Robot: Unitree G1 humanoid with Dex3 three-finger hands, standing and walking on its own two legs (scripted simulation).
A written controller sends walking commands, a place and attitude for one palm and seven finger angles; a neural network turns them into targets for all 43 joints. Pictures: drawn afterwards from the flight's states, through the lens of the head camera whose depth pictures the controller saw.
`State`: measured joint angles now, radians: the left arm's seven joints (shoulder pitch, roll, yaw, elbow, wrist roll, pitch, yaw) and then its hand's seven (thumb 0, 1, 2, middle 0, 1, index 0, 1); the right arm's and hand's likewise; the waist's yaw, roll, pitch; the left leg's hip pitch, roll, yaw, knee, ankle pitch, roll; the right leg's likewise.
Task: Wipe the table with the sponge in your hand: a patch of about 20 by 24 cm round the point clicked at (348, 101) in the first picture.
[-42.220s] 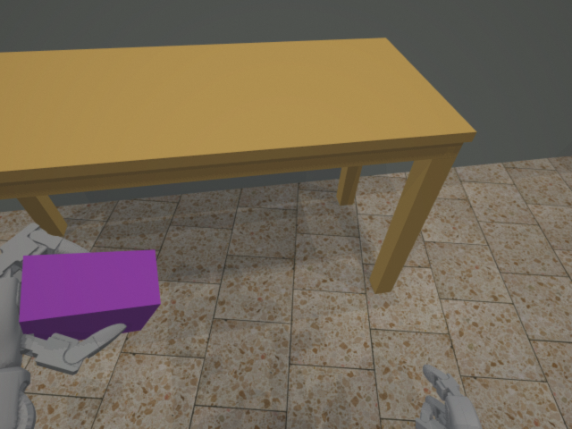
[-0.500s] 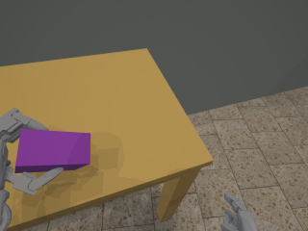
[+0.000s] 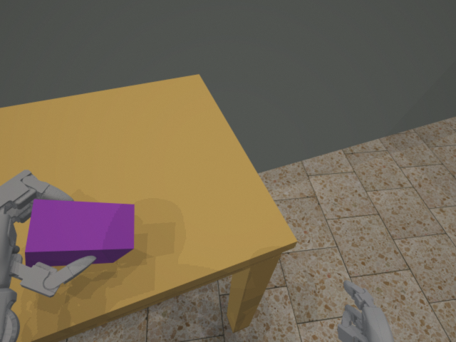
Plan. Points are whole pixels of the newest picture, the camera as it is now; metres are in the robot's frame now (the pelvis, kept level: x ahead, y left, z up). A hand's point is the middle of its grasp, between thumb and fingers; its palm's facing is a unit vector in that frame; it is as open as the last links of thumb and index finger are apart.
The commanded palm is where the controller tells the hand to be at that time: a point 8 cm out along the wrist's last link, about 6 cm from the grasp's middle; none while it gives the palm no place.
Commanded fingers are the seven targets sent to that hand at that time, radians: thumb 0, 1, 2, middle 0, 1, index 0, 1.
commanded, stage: come to a stop and stand still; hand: left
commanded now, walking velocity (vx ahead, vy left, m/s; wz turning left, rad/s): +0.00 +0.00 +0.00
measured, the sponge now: (94, 236) +0.23 +0.21 +0.12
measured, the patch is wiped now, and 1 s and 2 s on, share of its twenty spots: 0.00 0.00 0.00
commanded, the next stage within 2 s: look again from close up in 0.84 s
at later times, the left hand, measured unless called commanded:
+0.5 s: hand (19, 217) +0.23 +0.29 +0.16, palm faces +0.41 -0.83 -0.38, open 10.2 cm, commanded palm +0.15 +0.31 +0.17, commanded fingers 0.00 0.10 1.30 -1.20 -1.60 -1.20 -1.60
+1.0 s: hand (46, 225) +0.22 +0.26 +0.16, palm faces +0.35 -0.87 -0.36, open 10.2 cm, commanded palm +0.16 +0.30 +0.17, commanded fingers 0.00 0.10 1.30 -1.20 -1.60 -1.20 -1.60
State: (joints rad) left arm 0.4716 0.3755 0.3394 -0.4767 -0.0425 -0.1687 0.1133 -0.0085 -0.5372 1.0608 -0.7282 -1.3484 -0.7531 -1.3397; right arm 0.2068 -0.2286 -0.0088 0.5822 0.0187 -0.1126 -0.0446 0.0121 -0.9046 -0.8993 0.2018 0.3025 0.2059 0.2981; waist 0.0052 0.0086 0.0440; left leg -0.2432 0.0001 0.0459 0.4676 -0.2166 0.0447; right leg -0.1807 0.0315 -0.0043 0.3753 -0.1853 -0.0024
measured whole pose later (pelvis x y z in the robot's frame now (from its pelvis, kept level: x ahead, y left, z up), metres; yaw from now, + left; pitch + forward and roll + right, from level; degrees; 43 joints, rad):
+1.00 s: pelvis +0.00 +0.02 +0.00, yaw +0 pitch -1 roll -2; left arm 0.41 0.36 0.32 -0.46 -0.02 -0.24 0.10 -0.01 -0.54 1.06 -0.73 -1.35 -0.75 -1.34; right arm 0.18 -0.19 0.02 0.57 0.01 -0.16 -0.02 0.01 -0.90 -0.90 0.20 0.30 0.21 0.30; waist 0.02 -0.03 0.05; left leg -0.23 -0.03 0.05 0.46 -0.22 0.07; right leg -0.18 0.00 0.00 0.39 -0.20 0.02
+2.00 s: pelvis -0.01 +0.01 +0.00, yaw +1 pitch -1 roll -2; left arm 0.36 0.33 0.34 -0.48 -0.02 -0.25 0.11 -0.01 -0.55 1.07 -0.73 -1.36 -0.75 -1.35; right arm 0.21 -0.20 0.02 0.60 0.01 -0.19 -0.02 0.01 -0.90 -0.90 0.20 0.30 0.21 0.30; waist 0.04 -0.04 0.06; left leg -0.24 -0.03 0.04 0.47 -0.21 0.06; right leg -0.18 0.00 -0.01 0.41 -0.20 0.02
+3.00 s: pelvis -0.01 +0.00 -0.01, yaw +1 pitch -2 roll +0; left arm 0.18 0.46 0.39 -0.34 -0.02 0.12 -0.03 -0.01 -0.54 1.06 -0.73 -1.36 -0.75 -1.35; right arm 0.16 -0.24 0.05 0.63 0.02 -0.08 -0.01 0.01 -0.90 -0.90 0.20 0.30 0.21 0.30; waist 0.04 0.04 0.02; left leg -0.26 -0.04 0.04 0.51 -0.23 0.05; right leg -0.22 0.00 0.00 0.52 -0.26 0.00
